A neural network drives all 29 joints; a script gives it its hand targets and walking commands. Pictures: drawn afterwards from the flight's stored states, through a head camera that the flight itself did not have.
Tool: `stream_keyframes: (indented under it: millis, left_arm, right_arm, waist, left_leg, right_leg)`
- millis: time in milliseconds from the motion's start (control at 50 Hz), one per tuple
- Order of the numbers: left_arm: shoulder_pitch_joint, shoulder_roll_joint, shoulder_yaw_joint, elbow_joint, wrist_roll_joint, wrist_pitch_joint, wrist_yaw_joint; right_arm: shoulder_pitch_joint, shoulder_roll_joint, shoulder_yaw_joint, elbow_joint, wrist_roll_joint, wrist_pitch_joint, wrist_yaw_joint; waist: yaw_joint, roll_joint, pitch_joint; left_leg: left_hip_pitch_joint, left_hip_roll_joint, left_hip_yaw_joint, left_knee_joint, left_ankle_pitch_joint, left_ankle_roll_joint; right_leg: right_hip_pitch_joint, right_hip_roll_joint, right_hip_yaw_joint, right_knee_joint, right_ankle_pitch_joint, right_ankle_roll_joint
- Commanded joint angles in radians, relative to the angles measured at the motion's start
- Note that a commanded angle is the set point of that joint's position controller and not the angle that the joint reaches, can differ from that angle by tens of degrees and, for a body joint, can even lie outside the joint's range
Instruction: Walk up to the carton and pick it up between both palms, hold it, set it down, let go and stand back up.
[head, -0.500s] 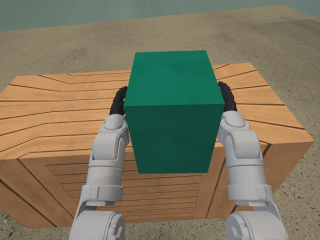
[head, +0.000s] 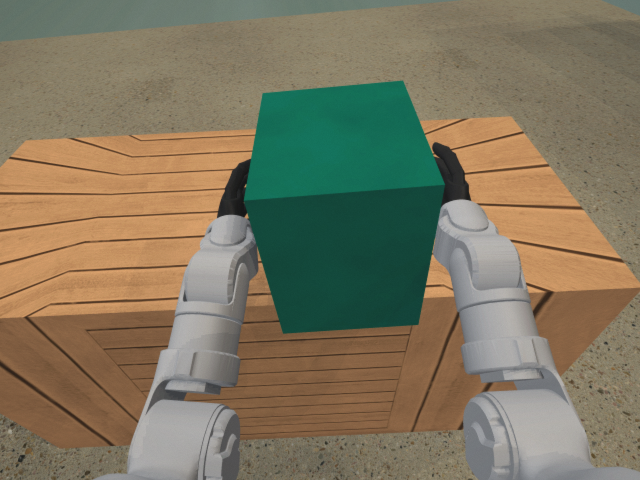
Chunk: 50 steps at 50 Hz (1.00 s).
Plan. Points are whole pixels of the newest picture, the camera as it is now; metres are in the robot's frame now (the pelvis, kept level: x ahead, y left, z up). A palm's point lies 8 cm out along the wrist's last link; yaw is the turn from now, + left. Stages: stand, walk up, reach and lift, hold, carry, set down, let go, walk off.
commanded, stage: hold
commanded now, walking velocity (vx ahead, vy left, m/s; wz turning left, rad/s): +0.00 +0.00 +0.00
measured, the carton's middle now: (341, 210) +0.39 +0.01 +0.16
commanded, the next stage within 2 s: none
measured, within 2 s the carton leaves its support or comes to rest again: neither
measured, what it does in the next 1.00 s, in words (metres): stands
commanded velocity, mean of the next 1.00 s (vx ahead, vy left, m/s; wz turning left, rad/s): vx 0.00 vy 0.00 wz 0.00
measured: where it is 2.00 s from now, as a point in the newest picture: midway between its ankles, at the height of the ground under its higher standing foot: outside the picture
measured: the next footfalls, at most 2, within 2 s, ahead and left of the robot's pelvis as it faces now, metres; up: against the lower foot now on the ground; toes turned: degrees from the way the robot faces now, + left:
none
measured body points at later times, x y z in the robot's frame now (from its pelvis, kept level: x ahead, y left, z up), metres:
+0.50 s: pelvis -0.02 +0.00 +0.00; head -0.06 -0.01 +0.45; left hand +0.34 +0.14 +0.16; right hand +0.34 -0.13 +0.16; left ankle +0.04 +0.14 -0.75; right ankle +0.02 -0.13 -0.75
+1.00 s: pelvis -0.02 +0.00 -0.01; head -0.04 +0.00 +0.44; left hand +0.39 +0.13 +0.17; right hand +0.39 -0.14 +0.17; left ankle +0.04 +0.14 -0.75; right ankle +0.02 -0.13 -0.75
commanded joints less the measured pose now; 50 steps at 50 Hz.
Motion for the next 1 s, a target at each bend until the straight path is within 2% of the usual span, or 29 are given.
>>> stream_keyframes:
  millis: [0, 100, 160, 240, 300, 380, 420, 500, 600, 660, 780, 880, 980]
  left_arm:
    - [-0.692, -0.674, -0.464, -0.338, -0.137, -0.047, -0.078]
    - [-0.578, -0.671, -0.502, -0.435, -0.143, -0.005, -0.107]
    - [-0.535, -0.661, -0.515, -0.49, -0.143, 0.014, -0.125]
    - [-0.502, -0.662, -0.532, -0.54, -0.148, 0.03, -0.15]
    - [-0.485, -0.634, -0.51, -0.517, -0.127, 0.042, -0.161]
    - [-0.562, -0.605, -0.446, -0.436, -0.096, 0.036, -0.171]
    - [-0.622, -0.602, -0.412, -0.393, -0.081, 0.014, -0.166]
    - [-0.745, -0.589, -0.348, -0.275, -0.056, -0.029, -0.145]
    - [-0.849, -0.598, -0.238, -0.063, -0.024, -0.076, -0.109]
    - [-0.92, -0.609, -0.204, 0.039, -0.032, -0.104, -0.091]
    - [-1.027, -0.648, -0.191, 0.101, -0.065, -0.131, -0.069]
    - [-0.98, -0.661, -0.233, 0.057, -0.089, -0.116, -0.05]
    - [-0.839, -0.668, -0.327, -0.106, -0.112, -0.08, -0.052]
  right_arm:
    - [-0.63, 0.679, 0.509, -0.264, 0.141, -0.019, 0.086]
    - [-0.513, 0.685, 0.549, -0.378, 0.12, 0.031, 0.093]
    - [-0.451, 0.686, 0.568, -0.42, 0.108, 0.057, 0.1]
    - [-0.409, 0.677, 0.588, -0.493, 0.09, 0.078, 0.112]
    - [-0.388, 0.652, 0.57, -0.477, 0.072, 0.09, 0.121]
    - [-0.465, 0.64, 0.532, -0.403, 0.044, 0.083, 0.137]
    - [-0.524, 0.641, 0.506, -0.364, 0.039, 0.059, 0.138]
    - [-0.624, 0.641, 0.44, -0.226, 0.031, 0.013, 0.126]
    - [-0.738, 0.621, 0.327, -0.012, 0.016, -0.044, 0.112]
    - [-0.832, 0.613, 0.286, 0.075, 0.024, -0.078, 0.108]
    - [-0.972, 0.612, 0.265, 0.128, 0.072, -0.115, 0.105]
    - [-0.947, 0.639, 0.314, 0.082, 0.118, -0.102, 0.092]
    - [-0.84, 0.678, 0.417, -0.075, 0.167, -0.07, 0.084]
  waist:
    - [0.008, 0.019, -0.52]
    - [0.008, 0.017, -0.465]
    - [0.001, 0.003, -0.414]
    - [-0.008, 0.001, -0.382]
    - [-0.007, 0.004, -0.318]
    - [-0.009, -0.022, -0.247]
    - [-0.006, -0.018, -0.281]
    - [0.001, 0.002, -0.318]
    - [0.007, 0.005, -0.336]
    - [-0.004, -0.001, -0.356]
    - [-0.011, 0.016, -0.437]
    - [-0.005, -0.014, -0.475]
    - [0.027, -0.012, -0.545]
  left_leg:
    - [0.331, -0.073, 0.007, 0.05, 0.363, 0.009]
    - [0.341, -0.076, 0.001, 0.03, 0.395, 0.005]
    - [0.34, -0.082, 0.009, 0.013, 0.364, 0.007]
    - [0.329, -0.08, 0.01, -0.001, 0.313, 0.003]
    - [0.304, -0.082, 0.019, -0.028, 0.193, 0.009]
    - [0.233, -0.078, 0.035, -0.053, -0.023, 0.025]
    - [0.218, -0.078, 0.044, -0.049, -0.098, 0.03]
    - [0.19, -0.076, 0.057, -0.011, -0.182, 0.03]
    - [0.178, -0.071, 0.049, 0.044, -0.236, 0.031]
    - [0.186, -0.073, 0.042, 0.072, -0.208, 0.031]
    - [0.194, -0.074, 0.023, 0.102, -0.178, 0.035]
    - [0.202, -0.076, 0.016, 0.105, -0.027, 0.044]
    - [0.245, -0.08, 0.009, 0.095, 0.194, 0.038]
  right_leg:
    - [0.179, 0.08, -0.038, 0.01, 0.351, 0.046]
    - [0.218, 0.079, -0.033, -0.006, 0.384, 0.058]
    - [0.22, 0.076, -0.033, -0.02, 0.37, 0.065]
    - [0.222, 0.081, -0.039, -0.036, 0.308, 0.062]
    - [0.184, 0.077, -0.041, -0.056, 0.188, 0.06]
    - [0.102, 0.07, -0.048, -0.078, -0.035, 0.055]
    - [0.057, 0.072, -0.054, -0.08, -0.136, 0.049]
    - [-0.042, 0.076, -0.058, -0.062, -0.276, 0.04]
    - [-0.135, 0.088, -0.066, -0.022, -0.349, 0.021]
    - [-0.166, 0.092, -0.07, 0.0, -0.326, 0.012]
    - [-0.134, 0.091, -0.067, 0.044, -0.248, 0.0]
    - [-0.049, 0.081, -0.058, 0.058, -0.058, 0.012]
    - [0.093, 0.074, -0.04, 0.064, 0.207, 0.033]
